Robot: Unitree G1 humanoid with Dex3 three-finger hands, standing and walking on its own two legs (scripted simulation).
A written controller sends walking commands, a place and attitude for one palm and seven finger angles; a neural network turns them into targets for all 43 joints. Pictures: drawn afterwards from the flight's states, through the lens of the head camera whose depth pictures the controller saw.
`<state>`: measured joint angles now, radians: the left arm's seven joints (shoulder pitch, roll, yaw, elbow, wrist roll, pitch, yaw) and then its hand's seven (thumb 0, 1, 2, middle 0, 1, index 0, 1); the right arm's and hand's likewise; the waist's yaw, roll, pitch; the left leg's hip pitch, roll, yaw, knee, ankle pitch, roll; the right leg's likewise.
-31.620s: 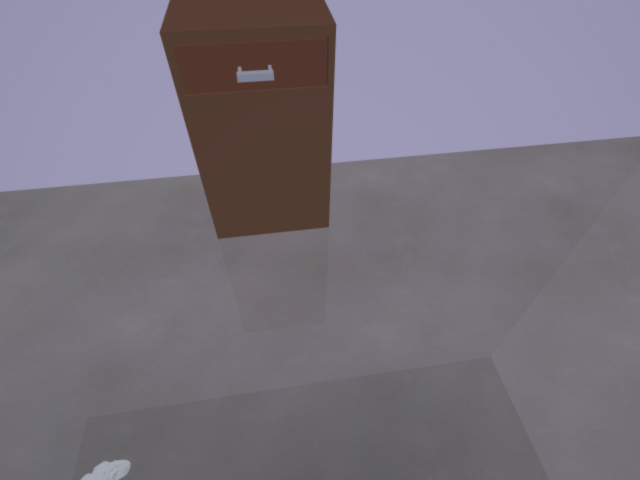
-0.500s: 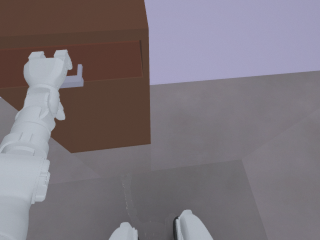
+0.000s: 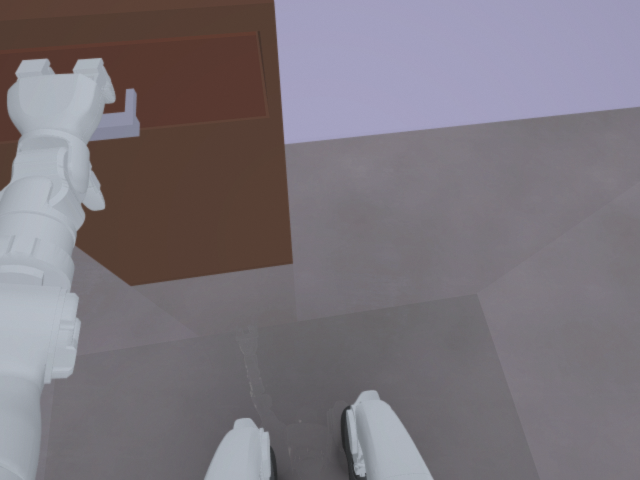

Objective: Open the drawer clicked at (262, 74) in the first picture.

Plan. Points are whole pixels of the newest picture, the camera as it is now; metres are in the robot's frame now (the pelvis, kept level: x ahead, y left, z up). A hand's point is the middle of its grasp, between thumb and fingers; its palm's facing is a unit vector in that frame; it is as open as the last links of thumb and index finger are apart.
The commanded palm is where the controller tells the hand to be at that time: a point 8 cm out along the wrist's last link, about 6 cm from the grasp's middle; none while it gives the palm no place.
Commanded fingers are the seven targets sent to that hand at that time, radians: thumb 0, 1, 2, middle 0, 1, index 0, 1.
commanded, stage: lower the fingers behind the handle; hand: left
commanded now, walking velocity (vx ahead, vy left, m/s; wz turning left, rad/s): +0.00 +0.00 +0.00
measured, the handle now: (94, 114) +0.58 +0.24 +0.04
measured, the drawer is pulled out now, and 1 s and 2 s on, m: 0.00 0.00 0.00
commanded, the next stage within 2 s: lift the hand off the handle in 0.12 s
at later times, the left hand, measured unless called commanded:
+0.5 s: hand (80, 136) +0.54 +0.25 +0.05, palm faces -0.05 +0.05 -1.00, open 13.6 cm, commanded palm +0.53 +0.24 +0.07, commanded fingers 0.00 -0.50 0.30 -0.30 -1.20 -0.30 -1.20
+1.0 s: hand (77, 129) +0.54 +0.25 +0.06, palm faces -0.09 -0.02 -1.00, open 13.4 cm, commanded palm +0.54 +0.24 +0.14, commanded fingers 0.00 -0.50 0.30 -0.30 -1.20 -0.30 -1.20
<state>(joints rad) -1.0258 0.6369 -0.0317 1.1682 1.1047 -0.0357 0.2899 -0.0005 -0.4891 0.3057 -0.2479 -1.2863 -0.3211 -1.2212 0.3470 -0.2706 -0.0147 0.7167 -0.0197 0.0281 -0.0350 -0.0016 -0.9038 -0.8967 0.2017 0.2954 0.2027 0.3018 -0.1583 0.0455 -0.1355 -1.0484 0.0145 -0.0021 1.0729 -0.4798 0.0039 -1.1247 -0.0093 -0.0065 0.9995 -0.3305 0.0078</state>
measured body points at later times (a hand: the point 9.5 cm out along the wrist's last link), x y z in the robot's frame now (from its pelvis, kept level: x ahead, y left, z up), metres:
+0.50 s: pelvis -0.01 +0.00 +0.00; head +0.15 +0.00 +0.42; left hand +0.54 +0.24 +0.10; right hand -0.01 -0.28 -0.13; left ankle +0.00 +0.12 -0.66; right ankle +0.07 -0.13 -0.66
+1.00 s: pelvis +0.02 +0.01 +0.03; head +0.16 +0.01 +0.46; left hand +0.54 +0.24 +0.11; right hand -0.01 -0.26 -0.09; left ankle +0.00 +0.12 -0.66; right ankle +0.07 -0.13 -0.66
